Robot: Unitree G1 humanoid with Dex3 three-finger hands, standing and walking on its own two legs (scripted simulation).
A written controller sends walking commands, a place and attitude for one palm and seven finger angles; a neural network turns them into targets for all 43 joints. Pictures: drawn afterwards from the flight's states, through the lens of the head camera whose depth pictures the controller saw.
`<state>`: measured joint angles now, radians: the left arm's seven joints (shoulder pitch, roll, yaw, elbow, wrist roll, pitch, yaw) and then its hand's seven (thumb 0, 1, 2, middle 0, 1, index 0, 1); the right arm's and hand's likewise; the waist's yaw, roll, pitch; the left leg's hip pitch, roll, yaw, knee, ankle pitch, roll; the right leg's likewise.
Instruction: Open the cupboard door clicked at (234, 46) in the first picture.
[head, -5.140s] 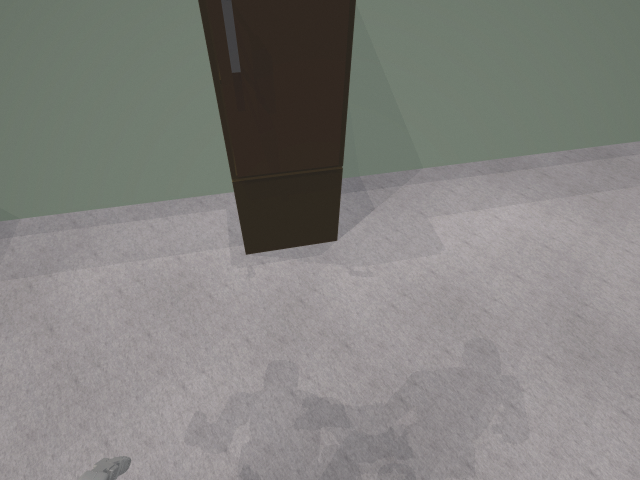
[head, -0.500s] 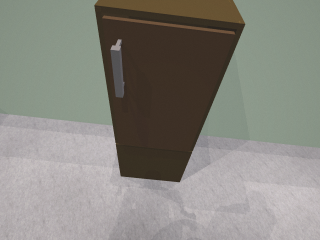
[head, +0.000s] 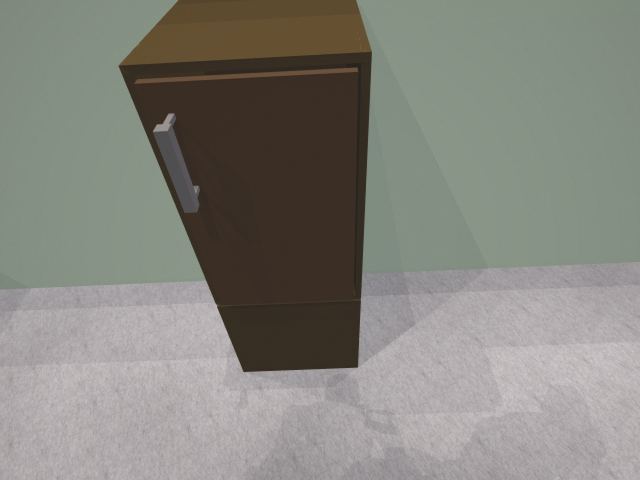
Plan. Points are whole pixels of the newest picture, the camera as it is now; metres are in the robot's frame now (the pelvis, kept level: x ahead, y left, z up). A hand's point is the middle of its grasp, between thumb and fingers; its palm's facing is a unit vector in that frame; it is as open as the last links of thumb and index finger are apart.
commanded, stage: come to a stop and stand still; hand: left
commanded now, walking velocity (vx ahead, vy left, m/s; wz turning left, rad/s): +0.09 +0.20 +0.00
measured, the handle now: (181, 164) +0.58 +0.28 +0.10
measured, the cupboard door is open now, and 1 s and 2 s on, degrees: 0 0 0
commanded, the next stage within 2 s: look again from close up in 0.70 s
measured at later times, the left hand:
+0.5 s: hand out of the picture -0.02 +0.22 -0.19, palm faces +0.12 -0.98 -0.17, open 7.4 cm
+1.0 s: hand out of the picture +0.00 +0.24 -0.18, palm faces +0.03 -0.97 -0.26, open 7.4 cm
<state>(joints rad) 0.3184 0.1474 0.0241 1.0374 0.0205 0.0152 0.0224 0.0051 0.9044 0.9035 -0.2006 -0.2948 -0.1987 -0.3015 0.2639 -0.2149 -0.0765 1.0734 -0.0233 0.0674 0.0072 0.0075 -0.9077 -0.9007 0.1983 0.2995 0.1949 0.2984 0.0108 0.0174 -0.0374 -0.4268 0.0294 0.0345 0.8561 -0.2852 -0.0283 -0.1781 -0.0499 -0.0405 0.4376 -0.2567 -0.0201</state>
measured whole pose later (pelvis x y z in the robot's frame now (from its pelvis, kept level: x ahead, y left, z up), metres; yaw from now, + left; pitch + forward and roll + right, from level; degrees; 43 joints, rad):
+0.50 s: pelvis +0.01 +0.05 -0.01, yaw +2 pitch +0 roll +0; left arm 0.30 0.16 0.02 1.15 0.01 0.01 0.03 0.01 0.91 0.90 -0.20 -0.29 -0.20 -0.30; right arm 0.20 -0.16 -0.02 1.09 -0.01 -0.01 -0.04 0.01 -0.94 -0.90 0.20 0.30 0.20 0.30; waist 0.04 -0.03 0.02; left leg -0.14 0.01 0.07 0.45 -0.30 0.01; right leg -0.17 -0.09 -0.06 0.45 -0.27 0.05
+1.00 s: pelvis -0.01 +0.05 -0.01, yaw +1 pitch -1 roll +0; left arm 0.26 0.17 -0.01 1.11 0.01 -0.01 0.03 0.01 0.91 0.90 -0.20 -0.29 -0.20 -0.30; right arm 0.33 -0.16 0.01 1.06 -0.01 -0.01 -0.02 0.01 -0.91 -0.90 0.20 0.30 0.20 0.30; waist -0.01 0.04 0.05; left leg -0.18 0.01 0.08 0.52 -0.32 0.02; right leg -0.22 -0.09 -0.04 0.54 -0.30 0.05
